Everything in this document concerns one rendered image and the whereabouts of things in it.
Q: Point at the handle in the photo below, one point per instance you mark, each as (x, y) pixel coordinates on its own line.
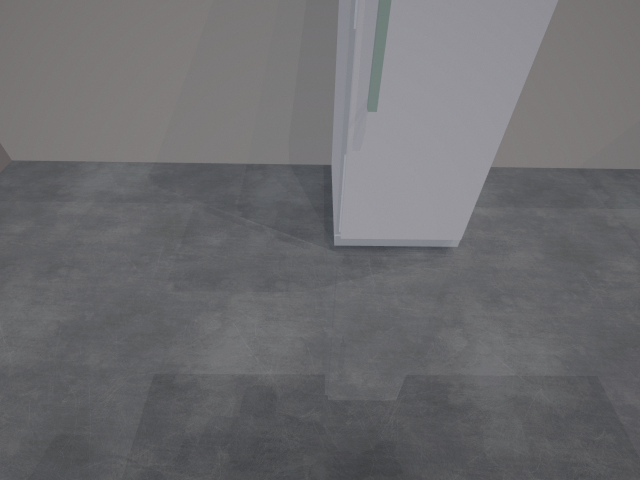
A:
(378, 54)

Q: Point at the fridge door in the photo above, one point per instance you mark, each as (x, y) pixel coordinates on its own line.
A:
(452, 74)

